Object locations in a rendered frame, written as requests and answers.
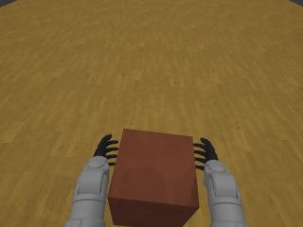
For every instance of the right robot forearm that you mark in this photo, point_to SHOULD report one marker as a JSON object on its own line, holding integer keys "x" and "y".
{"x": 224, "y": 197}

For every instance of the left robot forearm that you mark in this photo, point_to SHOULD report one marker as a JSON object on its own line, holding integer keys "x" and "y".
{"x": 90, "y": 195}

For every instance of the carton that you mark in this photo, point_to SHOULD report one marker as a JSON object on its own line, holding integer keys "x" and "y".
{"x": 154, "y": 182}

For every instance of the right robot hand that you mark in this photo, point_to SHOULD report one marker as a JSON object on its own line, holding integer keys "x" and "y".
{"x": 209, "y": 152}

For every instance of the left robot hand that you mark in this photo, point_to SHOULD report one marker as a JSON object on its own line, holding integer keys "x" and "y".
{"x": 102, "y": 148}

